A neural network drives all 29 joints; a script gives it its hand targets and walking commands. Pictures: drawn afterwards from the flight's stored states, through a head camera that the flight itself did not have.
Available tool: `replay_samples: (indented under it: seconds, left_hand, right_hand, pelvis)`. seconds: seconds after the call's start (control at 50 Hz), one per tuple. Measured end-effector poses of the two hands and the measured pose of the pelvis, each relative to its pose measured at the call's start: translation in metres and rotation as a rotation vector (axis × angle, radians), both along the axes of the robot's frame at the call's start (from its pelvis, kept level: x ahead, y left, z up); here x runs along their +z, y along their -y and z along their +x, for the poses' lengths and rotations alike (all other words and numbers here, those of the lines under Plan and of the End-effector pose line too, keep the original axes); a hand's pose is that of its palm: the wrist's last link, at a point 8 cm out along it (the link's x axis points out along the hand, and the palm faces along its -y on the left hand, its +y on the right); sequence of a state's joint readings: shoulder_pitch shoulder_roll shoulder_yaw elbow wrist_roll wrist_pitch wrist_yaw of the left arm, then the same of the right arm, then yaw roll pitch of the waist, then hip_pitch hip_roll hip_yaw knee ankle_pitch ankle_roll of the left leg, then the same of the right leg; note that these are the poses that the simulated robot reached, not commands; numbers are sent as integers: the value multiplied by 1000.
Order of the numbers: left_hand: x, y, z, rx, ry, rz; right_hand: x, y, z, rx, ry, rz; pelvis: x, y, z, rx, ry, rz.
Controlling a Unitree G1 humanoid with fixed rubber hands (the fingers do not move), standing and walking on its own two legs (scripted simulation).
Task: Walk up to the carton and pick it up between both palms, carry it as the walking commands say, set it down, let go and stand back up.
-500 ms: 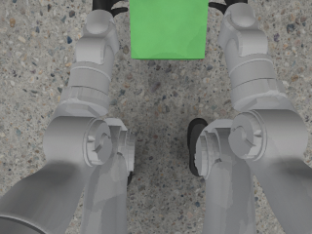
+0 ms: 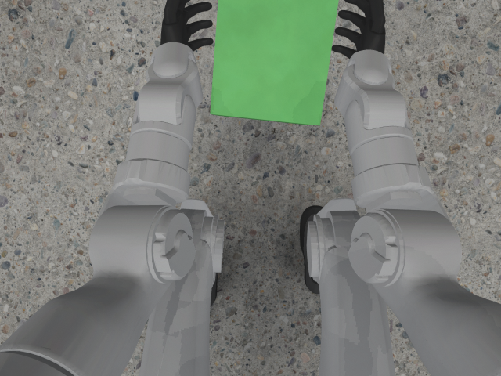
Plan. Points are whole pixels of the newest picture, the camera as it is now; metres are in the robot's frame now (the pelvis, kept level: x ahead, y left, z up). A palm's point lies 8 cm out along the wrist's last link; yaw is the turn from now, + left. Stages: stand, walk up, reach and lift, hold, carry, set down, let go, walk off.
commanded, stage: reach and lift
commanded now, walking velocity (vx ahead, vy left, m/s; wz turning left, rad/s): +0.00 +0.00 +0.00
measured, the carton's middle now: (268, 62) +0.54 -0.02 -0.20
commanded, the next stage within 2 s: none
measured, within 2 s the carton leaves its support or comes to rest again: neither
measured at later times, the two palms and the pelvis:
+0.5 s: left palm (160, 39) +0.51 +0.10 -0.03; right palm (386, 40) +0.50 -0.14 -0.03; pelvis +0.00 +0.00 +0.04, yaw +0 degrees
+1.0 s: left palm (128, 26) +0.49 +0.10 +0.05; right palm (429, 19) +0.48 -0.14 +0.05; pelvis +0.01 +0.00 +0.10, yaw -1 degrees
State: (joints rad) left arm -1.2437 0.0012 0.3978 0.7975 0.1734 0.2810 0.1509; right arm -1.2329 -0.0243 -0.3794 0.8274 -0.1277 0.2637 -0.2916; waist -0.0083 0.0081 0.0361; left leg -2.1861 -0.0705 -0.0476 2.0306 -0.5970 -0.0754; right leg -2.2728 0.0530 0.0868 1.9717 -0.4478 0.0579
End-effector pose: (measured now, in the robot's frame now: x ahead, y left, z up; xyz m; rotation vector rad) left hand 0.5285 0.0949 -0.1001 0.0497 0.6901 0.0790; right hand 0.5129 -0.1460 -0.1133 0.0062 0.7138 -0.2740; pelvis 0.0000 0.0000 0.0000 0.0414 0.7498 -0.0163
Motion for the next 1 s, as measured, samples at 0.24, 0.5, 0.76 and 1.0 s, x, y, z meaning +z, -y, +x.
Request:
replay_samples:
  seconds: [0.24,0.5,0.76,1.0]
  left_hand:
    - [34,-2,-9,16,9,-8]
    - [72,-1,-20,63,9,10]
    - [114,-1,-30,59,9,6]
    - [149,-1,-41,64,7,8]
  right_hand:
    - [39,-2,-3,6,10,-7]
    - [81,-6,-14,-9,13,-30]
    - [127,-5,-21,-2,23,-33]
    - [163,-6,-31,-4,29,-30]
  pelvis:
    - [19,2,0,-7,-5,4]
    - [41,-1,3,-4,11,-4]
    - [68,-3,6,-5,48,-8]
    - [95,-2,9,-6,80,-9]
